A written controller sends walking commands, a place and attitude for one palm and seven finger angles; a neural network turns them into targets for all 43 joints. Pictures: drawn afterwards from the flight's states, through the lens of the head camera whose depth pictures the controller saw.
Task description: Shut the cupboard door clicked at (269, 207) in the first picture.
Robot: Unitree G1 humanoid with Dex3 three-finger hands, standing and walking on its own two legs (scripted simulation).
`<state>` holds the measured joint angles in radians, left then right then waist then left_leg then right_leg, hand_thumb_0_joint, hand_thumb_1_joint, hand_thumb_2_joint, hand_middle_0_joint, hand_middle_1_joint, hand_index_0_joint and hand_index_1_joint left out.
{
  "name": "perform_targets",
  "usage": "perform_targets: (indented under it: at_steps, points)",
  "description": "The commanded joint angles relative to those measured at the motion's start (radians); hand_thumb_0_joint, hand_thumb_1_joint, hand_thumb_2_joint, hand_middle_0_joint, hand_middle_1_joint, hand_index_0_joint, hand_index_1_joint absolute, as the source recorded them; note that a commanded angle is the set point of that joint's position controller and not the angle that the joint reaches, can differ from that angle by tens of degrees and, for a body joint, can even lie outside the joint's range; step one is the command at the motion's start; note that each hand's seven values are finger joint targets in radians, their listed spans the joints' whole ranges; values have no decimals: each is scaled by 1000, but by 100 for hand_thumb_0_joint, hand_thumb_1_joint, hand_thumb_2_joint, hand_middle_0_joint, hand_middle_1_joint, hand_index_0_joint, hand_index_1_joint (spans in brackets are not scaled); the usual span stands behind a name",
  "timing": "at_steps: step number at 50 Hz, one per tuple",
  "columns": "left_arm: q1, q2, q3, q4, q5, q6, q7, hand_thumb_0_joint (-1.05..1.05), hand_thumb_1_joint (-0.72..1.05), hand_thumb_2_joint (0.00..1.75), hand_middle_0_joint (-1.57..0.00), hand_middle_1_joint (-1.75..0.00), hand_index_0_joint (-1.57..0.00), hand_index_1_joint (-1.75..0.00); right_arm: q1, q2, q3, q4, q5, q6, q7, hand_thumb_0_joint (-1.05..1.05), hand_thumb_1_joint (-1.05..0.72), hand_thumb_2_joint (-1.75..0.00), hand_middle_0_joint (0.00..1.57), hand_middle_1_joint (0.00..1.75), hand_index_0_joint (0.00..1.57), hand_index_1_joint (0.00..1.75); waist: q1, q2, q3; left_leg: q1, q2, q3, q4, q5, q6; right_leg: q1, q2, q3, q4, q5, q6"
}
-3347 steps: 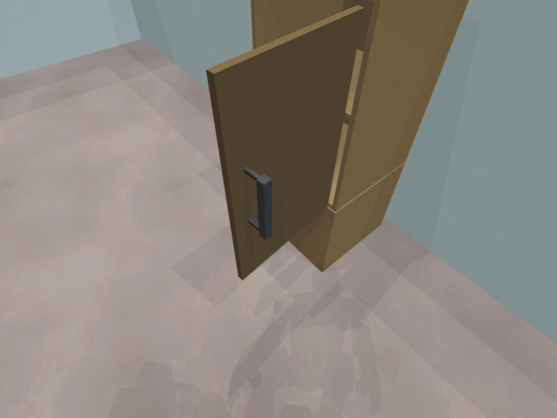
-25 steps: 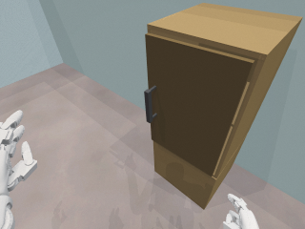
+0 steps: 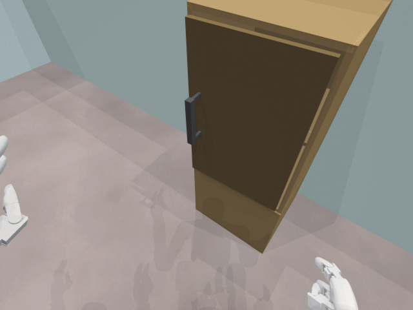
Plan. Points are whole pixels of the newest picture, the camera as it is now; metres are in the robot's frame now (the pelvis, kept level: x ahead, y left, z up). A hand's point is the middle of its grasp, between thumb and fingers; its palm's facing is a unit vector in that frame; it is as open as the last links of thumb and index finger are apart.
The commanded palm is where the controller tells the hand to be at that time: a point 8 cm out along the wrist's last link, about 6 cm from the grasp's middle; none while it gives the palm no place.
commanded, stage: step back with the hand held close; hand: left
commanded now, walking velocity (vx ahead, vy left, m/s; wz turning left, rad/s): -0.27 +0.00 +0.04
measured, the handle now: (194, 119) +0.68 +0.08 -0.04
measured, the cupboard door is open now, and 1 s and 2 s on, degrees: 3 3 3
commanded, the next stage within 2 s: stop stepping back and stand still in 0.76 s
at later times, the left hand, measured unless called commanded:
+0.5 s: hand out of the picture +0.13 +0.27 +0.17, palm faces +0.47 -0.77 -0.42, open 7.4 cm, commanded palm +0.06 +0.31 +0.18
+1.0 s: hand out of the picture +0.03 +0.25 +0.18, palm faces +0.39 -0.79 -0.47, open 7.4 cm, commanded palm +0.00 +0.28 +0.18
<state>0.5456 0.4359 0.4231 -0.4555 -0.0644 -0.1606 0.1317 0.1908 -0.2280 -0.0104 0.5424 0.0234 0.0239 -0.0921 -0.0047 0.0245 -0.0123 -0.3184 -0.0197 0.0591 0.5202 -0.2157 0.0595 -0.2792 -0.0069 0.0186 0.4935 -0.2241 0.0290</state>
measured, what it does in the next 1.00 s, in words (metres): walks backwards: right foot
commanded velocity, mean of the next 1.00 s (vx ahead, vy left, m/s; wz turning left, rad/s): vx -0.26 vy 0.01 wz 0.00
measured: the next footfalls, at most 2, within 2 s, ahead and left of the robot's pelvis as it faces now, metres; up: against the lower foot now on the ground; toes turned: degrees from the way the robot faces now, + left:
right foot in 0.70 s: -0.18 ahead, -0.10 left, +0.00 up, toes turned -1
left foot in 1.06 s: -0.09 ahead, +0.11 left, +0.00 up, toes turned +0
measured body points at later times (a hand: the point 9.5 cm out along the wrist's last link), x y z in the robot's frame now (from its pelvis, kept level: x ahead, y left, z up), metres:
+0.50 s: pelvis -0.07 +0.00 -0.01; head -0.06 +0.03 +0.43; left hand +0.10 +0.31 +0.19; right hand +0.09 -0.25 -0.09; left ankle +0.04 +0.08 -0.73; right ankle +0.01 -0.14 -0.73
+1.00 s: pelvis -0.15 -0.01 -0.01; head -0.17 +0.01 +0.44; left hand +0.01 +0.29 +0.20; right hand +0.01 -0.25 -0.08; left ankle -0.07 +0.09 -0.71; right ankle -0.22 -0.13 -0.74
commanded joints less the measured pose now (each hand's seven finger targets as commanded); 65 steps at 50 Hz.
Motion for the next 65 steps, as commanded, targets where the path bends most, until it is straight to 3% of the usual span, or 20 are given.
perform_targets:
  at_steps: [1, 10, 15, 18, 22, 24, 28, 32, 35, 38, 41, 43, 45, 46, 47, 51, 54, 55, 59, 65]
  points:
    - [-29, 156, 135, -194, 9, -85, 28, 0, 90, 90, -20, -30, -20, -30, -89, -140, -42, -162, -1, -72, -7, 0, -90, -90, 20, 30, 20, 30, 9, 88, -82, -262, 159, -166, -225, -223, 22, 237, -7, 24, 75, 136, -14]
    - [-126, 146, 139, -218, 42, -128, 36, 0, 90, 90, -20, -30, -20, -30, -62, -144, -43, -137, -12, -130, -6, 0, -90, -90, 20, 30, 20, 30, 5, 83, -46, -437, 173, -200, -208, -493, 45, 241, 4, 46, 143, -26, -19]
    - [-124, 155, 123, -232, 33, -136, 50, 0, 90, 90, -20, -30, -20, -30, -43, -116, -38, -108, -25, -138, 10, 0, -90, -90, 20, 30, 20, 30, -6, -82, -28, -206, 54, -116, 67, -306, -22, -87, -152, 239, -128, -233, -104]
    - [-109, 188, 140, -240, 26, -139, 70, 0, 90, 90, -20, -30, -20, -30, -34, -111, -41, -82, -28, -128, 17, 0, -90, -90, 20, 30, 20, 30, -15, -106, -63, -72, 29, -91, 154, -191, -44, -184, -210, 230, -178, -188, -135]
    - [-77, 194, 158, -261, 23, -156, 76, 0, 90, 90, -20, -30, -20, -30, -49, -122, -35, -100, -18, -124, 7, 0, -90, -90, 20, 30, 20, 30, -22, 36, -43, -168, 113, -209, -85, -355, -2, -142, -68, 72, -47, -275, -57]
    - [-62, 183, 190, -270, 36, -167, 70, 0, 90, 90, -20, -30, -20, -30, -82, -139, -40, -110, -22, -144, -7, 0, -90, -90, 20, 30, 20, 30, 0, 256, -75, -461, 284, -401, -369, -576, 66, 181, 78, -23, 314, -108, -11]
    - [-23, 178, 200, -241, 30, -174, 42, 0, 90, 90, -20, -30, -20, -30, -82, -139, -66, -93, -28, -180, 8, 0, -90, -90, 20, 30, 20, 30, 9, 201, -118, -377, 314, -341, -328, -478, 67, 185, 103, -13, 380, -183, -16]
    - [-29, 145, 129, -255, -6, -173, 27, 0, 90, 90, -20, -30, -20, -30, -67, -113, -40, -37, -42, -194, 21, 0, -90, -90, 20, 30, 20, 30, 4, 182, -90, -134, 261, -286, -314, -291, -6, 76, 79, -39, 10, -228, -47]
    - [-104, 182, 125, -283, -1, -193, 28, 0, 90, 90, -20, -30, -20, -30, -46, -103, -37, 3, -48, -190, 19, 0, -90, -90, 20, 30, 20, 30, -3, 96, -190, 145, 187, -147, -108, 165, -60, -32, -35, 73, -172, -4, -82]
    - [-184, 191, 98, -329, 4, -188, 28, 0, 90, 90, -20, -30, -20, -30, -56, -95, -55, 12, -25, -194, 8, 0, -90, -90, 20, 30, 20, 30, -13, 13, -382, 429, 156, -62, -16, 597, -47, -47, 7, -9, -47, 333, 2]
    - [-33, 223, 178, -307, -29, -152, 14, 0, 90, 90, -20, -30, -20, -30, -128, -98, -49, -67, -19, -169, 17, 0, -90, -90, 20, 30, 20, 30, 7, 115, -300, 252, 199, -125, -153, 220, -13, -42, 54, -33, -12, -52, 7]
    - [40, 272, 245, -284, -40, -146, 13, 0, 90, 90, -20, -30, -20, -30, -153, -91, -41, -93, -29, -144, 17, 0, -90, -90, 20, 30, 20, 30, 7, 135, -178, 32, 161, -114, -184, -126, -59, -17, 8, -1, -107, -206, -60]
    - [100, 258, 224, -248, -41, -135, 19, 0, 90, 90, -20, -30, -20, -30, -106, -72, -37, -82, -19, -123, 14, 0, -90, -90, 20, 30, 20, 30, -8, -95, -83, 166, 17, -22, 262, -132, -127, -386, -203, 213, -337, -519, -165]
    - [87, 252, 212, -248, -35, -114, 33, 0, 90, 90, -20, -30, -20, -30, -94, -75, -39, -65, -26, -112, 11, 0, -90, -90, 20, 30, 20, 30, -6, -166, -14, 117, 3, -72, 474, -137, -124, -491, -320, 317, -376, -548, -238]
    - [52, 224, 192, -216, -20, -90, 44, 0, 90, 90, -20, -30, -20, -30, -85, -70, -28, -55, -31, -99, 9, 0, -90, -90, 20, 30, 20, 30, -8, -169, 48, -36, 31, -122, 548, -154, -105, -417, -328, 299, -340, -427, -252]
    - [-160, 157, 87, -99, 19, -69, 71, 0, 90, 90, -20, -30, -20, -30, -35, -104, -12, -32, -21, -132, -17, 0, -90, -90, 20, 30, 20, 30, -29, -41, 63, -19, 61, -86, 43, 3, -56, -99, -149, 77, -107, 49, -102]
    - [-179, 166, 62, -135, 27, -74, 65, 0, 90, 90, -20, -30, -20, -30, -43, -138, -32, -58, 2, -176, -30, 0, -90, -90, 20, 30, 20, 30, 8, 8, -49, 126, 141, -153, -50, 367, -23, 7, -27, 23, -15, 216, -27]
    - [-177, 172, 65, -196, 22, -74, 59, 0, 90, 90, -20, -30, -20, -30, -24, -114, -17, -53, -6, -178, -23, 0, -90, -90, 20, 30, 20, 30, -9, 119, -96, 128, 149, -209, -104, 424, -23, 32, 5, -31, 44, 173, -11]
    - [-125, 162, 89, -348, 12, -95, 50, 0, 90, 90, -20, -30, -20, -30, -49, -106, -19, -56, -23, -217, -1, 0, -90, -90, 20, 30, 20, 30, -2, 194, -124, 81, 221, -352, -325, -133, -22, 55, 49, -17, 93, -160, -14]
    - [44, 177, 159, -231, 6, -73, 54, 0, 90, 90, -20, -30, -20, -30, -43, -92, -11, -67, -37, -178, 9, 0, -90, -90, 20, 30, 20, 30, -8, 158, -104, -120, 119, -155, -269, -320, -61, 219, 23, -34, -110, -134, -59]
